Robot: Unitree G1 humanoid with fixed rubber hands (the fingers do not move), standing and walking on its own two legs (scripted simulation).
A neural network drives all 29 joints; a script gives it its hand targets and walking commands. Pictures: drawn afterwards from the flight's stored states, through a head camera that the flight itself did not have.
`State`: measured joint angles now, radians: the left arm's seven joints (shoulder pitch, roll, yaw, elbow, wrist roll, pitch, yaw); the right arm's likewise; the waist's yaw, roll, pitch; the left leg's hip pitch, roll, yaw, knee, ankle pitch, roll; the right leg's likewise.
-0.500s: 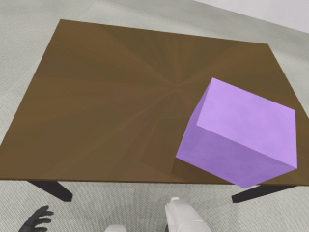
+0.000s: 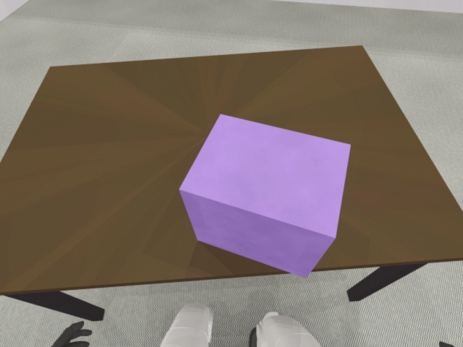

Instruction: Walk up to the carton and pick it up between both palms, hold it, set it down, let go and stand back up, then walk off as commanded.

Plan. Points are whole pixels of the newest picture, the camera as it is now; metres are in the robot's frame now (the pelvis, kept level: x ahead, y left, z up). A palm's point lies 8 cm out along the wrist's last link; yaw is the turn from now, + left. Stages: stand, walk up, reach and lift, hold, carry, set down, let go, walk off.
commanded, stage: walk up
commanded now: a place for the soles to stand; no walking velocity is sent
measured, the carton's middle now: (264, 198) +0.37 -0.03 +0.00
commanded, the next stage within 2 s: none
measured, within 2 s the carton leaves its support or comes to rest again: neither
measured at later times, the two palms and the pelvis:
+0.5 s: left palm out of the picture +0.06 +0.31 -0.11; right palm out of the picture -0.02 -0.36 -0.04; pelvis -0.05 +0.00 +0.00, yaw +3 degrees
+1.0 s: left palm out of the picture -0.02 +0.29 -0.04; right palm out of the picture +0.02 -0.36 -0.09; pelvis -0.04 -0.04 +0.02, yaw -1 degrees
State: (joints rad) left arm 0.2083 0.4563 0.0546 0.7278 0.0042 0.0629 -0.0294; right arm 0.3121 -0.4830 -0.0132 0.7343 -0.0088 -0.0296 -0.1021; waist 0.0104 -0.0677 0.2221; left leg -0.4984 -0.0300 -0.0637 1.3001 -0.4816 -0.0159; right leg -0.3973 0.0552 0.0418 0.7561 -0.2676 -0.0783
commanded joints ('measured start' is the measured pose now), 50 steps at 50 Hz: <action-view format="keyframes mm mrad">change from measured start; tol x32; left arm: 1 -4 176 81 -78 4 -32 25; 50 280 178 83 -26 3 -138 53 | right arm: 1 135 -202 -82 42 21 37 16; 50 -45 -117 -62 -53 -1 17 121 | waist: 1 31 -19 -146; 15 -27 -193 -172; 22 -39 488 -96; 37 15 427 -271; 40 73 -84 -39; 44 3 6 248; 50 34 -227 -83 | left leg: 1 -74 11 -81 -80 96 12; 19 438 11 169 -731 77 111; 22 5 480 -613 -1134 -465 324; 34 386 192 -126 -885 -187 205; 41 -327 29 -119 -236 41 64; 50 -111 49 82 -469 176 59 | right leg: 1 143 -171 330 -436 -224 74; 19 -202 -106 159 -511 -309 239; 22 -170 35 52 437 -300 136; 25 -102 49 193 634 -153 76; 37 171 25 -138 -297 -224 92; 43 -35 -422 659 -717 -712 -10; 48 367 -217 142 -372 616 54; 50 351 -189 86 -342 531 33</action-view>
